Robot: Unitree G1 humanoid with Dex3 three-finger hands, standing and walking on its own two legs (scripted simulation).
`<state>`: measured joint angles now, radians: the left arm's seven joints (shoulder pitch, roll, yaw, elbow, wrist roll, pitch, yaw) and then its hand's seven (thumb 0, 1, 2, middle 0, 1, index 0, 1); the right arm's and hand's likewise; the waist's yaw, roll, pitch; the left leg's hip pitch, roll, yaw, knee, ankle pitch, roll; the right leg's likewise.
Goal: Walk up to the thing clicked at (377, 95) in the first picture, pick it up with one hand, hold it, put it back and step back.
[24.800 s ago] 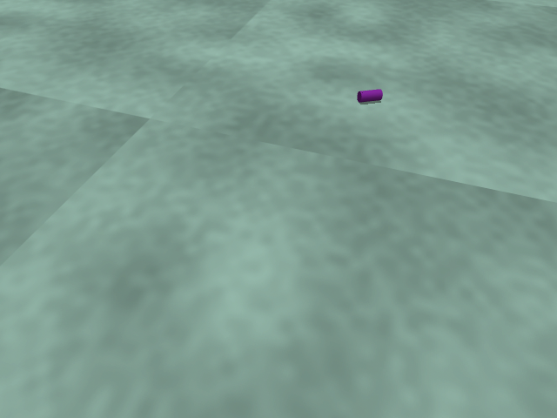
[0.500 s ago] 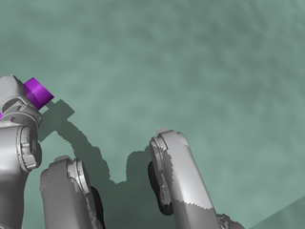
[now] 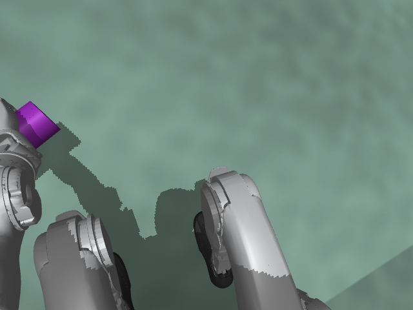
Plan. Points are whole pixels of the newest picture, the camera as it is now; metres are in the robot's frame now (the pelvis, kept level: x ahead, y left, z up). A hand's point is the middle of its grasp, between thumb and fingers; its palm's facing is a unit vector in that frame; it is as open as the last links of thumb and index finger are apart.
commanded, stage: lower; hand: left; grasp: from above
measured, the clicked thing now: (12, 141) +0.48 +0.26 -0.20
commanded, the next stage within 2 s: rest in 0.02 s
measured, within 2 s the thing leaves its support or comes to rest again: rests again in 1.24 s
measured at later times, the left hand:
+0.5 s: hand (26, 141) +0.49 +0.24 -0.22, palm faces -0.36 -0.28 -0.89, open 10.2 cm
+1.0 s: hand (34, 140) +0.49 +0.24 -0.24, palm faces -0.34 -0.29 -0.89, open 10.1 cm
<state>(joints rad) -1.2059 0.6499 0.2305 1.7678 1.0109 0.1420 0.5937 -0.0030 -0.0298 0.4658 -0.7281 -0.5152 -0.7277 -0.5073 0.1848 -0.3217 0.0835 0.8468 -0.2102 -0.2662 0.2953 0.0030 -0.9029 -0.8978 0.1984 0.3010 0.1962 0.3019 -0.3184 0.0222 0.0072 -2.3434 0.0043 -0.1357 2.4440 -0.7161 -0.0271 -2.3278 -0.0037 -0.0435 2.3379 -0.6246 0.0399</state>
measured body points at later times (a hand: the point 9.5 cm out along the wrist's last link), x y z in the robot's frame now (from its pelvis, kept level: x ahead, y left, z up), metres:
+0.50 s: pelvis +0.00 +0.00 +0.00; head +0.29 +0.06 +0.34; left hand +0.50 +0.25 -0.17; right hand -0.02 -0.24 -0.09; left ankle +0.07 +0.13 -0.29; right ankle +0.11 -0.13 -0.29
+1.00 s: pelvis +0.00 +0.01 +0.00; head +0.30 +0.07 +0.33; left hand +0.51 +0.25 -0.19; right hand -0.03 -0.24 -0.07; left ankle +0.07 +0.13 -0.29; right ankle +0.11 -0.13 -0.29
